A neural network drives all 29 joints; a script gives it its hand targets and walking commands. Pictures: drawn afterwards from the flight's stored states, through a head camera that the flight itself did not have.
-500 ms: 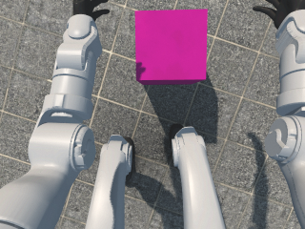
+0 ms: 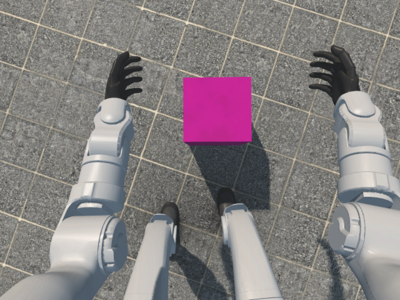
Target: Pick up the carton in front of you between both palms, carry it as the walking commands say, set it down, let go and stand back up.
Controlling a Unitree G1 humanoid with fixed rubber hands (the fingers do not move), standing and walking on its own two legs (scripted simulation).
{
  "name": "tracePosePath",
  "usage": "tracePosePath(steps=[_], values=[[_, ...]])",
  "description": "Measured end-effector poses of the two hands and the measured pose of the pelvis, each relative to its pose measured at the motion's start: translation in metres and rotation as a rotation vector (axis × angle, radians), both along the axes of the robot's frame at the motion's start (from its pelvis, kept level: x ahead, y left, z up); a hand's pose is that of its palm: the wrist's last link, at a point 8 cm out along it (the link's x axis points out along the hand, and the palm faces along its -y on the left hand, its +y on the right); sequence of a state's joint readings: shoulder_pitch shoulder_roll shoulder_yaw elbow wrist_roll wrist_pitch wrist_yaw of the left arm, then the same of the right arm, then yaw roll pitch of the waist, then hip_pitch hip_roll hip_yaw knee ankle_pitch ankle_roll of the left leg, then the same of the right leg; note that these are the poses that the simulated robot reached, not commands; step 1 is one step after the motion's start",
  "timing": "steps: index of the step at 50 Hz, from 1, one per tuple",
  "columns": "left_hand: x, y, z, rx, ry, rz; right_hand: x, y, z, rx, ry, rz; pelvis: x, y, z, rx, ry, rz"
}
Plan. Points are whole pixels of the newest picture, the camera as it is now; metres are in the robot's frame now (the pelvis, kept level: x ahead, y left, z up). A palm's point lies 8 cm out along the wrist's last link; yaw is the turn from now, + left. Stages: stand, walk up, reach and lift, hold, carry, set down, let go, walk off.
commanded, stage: let go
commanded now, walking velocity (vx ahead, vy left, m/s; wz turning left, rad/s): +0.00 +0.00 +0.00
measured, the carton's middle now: (215, 116) +0.50 -0.07 -0.55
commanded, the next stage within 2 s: stand in 1.14 s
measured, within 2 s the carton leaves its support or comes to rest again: neither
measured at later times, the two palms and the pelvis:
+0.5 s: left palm (26, 202) +0.31 +0.22 +0.00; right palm (365, 200) +0.28 -0.23 +0.00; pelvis +0.05 +0.02 +0.08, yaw -2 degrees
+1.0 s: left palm out of the picture +0.25 +0.26 +0.04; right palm (366, 250) +0.23 -0.20 +0.04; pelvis +0.08 +0.04 +0.10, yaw -3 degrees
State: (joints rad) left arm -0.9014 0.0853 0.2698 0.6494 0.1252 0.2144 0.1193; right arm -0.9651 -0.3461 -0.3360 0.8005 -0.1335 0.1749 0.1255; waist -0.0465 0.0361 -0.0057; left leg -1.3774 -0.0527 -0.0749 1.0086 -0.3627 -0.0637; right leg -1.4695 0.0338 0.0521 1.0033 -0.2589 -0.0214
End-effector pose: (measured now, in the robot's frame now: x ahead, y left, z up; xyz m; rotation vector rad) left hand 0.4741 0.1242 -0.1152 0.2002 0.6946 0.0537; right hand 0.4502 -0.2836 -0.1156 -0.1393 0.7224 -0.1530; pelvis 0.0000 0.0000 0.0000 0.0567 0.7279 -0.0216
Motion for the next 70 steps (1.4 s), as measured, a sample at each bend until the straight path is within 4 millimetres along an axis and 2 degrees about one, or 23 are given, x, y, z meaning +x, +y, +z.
tracePosePath(steps=[5, 11, 27, 34, 42, 56, 60, 64, 70], values=[[-0.036, 0.015, 0.02, 0.014, 0.034, -0.006, -0.036, 0.002, 0.02, -0.01, 0.034, 0.017, 0.015, -0.002, 0.023, -0.011, -0.06, -0.002], [-0.068, 0.035, 0.049, 0.007, 0.041, -0.013, -0.072, 0.01, 0.051, -0.004, 0.035, 0.022, 0.029, 0.0, 0.043, -0.022, -0.136, -0.005], [-0.178, 0.105, 0.119, -0.01, 0.072, -0.011, -0.184, 0.058, 0.121, 0.007, 0.061, 0.03, 0.058, 0.022, 0.089, -0.062, -0.457, -0.007], [-0.213, 0.129, 0.143, -0.006, 0.074, -0.01, -0.218, 0.075, 0.145, 0.007, 0.066, 0.03, 0.072, 0.032, 0.102, -0.079, -0.621, -0.013], [-0.225, 0.14, 0.153, -0.006, 0.083, -0.015, -0.225, 0.083, 0.151, 0.009, 0.075, 0.042, 0.078, 0.039, 0.104, -0.09, -0.742, -0.02], [-0.22, 0.129, 0.153, -0.014, 0.094, -0.013, -0.218, 0.074, 0.152, -0.004, 0.092, 0.04, 0.082, 0.031, 0.103, -0.088, -0.789, -0.019], [-0.232, 0.136, 0.138, 0.053, 0.123, -0.014, -0.221, 0.057, 0.151, -0.081, 0.065, 0.001, 0.086, 0.028, 0.099, -0.1, -0.743, -0.046], [-0.246, 0.147, 0.117, 0.105, 0.21, -0.032, -0.239, 0.032, 0.143, -0.142, 0.072, -0.076, 0.094, 0.026, 0.093, -0.114, -0.69, -0.079], [-0.238, 0.144, 0.099, 0.124, 0.263, -0.071, -0.27, 0.012, 0.126, -0.161, 0.156, -0.178, 0.108, 0.021, 0.084, -0.121, -0.65, -0.12]])
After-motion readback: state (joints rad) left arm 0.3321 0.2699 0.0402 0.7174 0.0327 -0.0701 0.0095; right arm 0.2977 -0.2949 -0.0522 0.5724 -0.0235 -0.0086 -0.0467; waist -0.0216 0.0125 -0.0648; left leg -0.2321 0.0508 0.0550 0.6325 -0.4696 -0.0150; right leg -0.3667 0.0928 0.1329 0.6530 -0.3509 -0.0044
